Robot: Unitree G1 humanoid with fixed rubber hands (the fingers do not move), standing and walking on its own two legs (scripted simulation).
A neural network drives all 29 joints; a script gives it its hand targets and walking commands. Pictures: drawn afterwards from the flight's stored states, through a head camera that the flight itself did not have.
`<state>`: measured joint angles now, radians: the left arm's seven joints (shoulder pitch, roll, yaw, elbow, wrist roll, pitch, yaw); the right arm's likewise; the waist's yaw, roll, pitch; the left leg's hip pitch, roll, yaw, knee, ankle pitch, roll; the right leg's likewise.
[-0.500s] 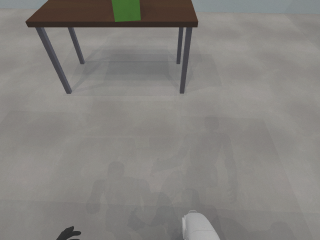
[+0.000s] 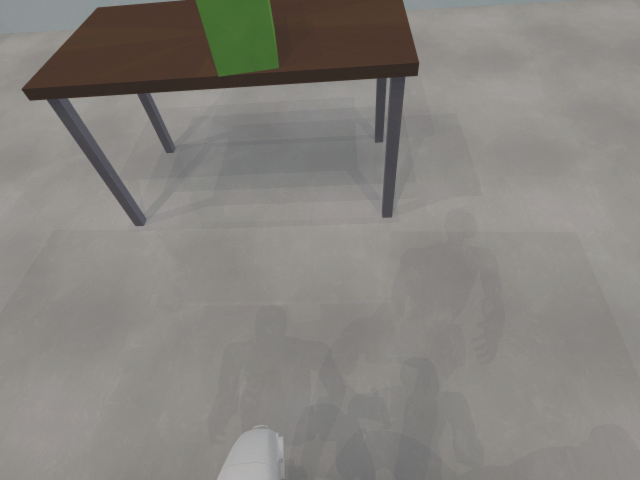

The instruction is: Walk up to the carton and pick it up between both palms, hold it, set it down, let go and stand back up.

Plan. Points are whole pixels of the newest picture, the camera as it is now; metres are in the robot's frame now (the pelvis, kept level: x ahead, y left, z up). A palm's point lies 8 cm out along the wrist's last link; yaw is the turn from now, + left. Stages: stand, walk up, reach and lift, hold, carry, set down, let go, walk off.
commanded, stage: walk up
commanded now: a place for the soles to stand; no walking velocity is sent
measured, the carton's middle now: (239, 10) +1.30 +0.23 +0.03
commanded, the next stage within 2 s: none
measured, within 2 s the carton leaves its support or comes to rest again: neither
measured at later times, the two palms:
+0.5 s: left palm (132, 372) +0.30 +0.33 -0.13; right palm (443, 379) +0.26 -0.16 -0.12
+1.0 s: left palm (190, 237) +0.57 +0.29 -0.12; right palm (431, 258) +0.50 -0.19 -0.15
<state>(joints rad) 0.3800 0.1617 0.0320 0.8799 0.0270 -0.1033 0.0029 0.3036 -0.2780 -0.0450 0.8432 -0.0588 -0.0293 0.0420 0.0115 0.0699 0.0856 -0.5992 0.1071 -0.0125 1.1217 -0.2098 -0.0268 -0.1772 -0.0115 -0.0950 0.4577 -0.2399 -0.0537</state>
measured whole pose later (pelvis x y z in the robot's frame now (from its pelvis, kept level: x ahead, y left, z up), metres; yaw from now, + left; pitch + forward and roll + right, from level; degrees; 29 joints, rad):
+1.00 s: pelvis +0.51 +0.05 -0.01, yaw +3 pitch -3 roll +0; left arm 0.25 0.17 0.02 0.86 0.03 -0.08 0.02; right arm 0.44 -0.21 -0.03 0.88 -0.05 -0.03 0.02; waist -0.02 0.03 0.11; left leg -0.45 0.06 -0.01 1.17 -0.36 -0.01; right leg -0.24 -0.01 -0.16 0.53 -0.24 -0.07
